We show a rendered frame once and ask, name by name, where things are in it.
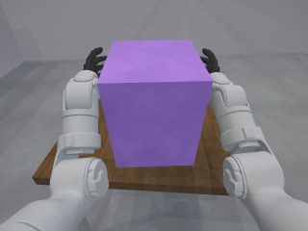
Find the right robot forearm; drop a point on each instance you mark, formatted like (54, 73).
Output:
(239, 133)

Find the robot right hand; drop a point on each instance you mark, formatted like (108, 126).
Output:
(211, 61)

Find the left robot forearm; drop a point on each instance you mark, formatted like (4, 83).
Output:
(80, 113)

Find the robot right upper arm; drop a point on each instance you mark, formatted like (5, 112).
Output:
(257, 180)

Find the carton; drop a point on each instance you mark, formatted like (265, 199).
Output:
(154, 95)

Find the robot left hand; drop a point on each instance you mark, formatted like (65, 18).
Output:
(92, 61)

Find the table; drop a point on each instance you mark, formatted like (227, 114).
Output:
(205, 176)

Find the robot left upper arm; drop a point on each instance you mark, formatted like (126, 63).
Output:
(75, 186)

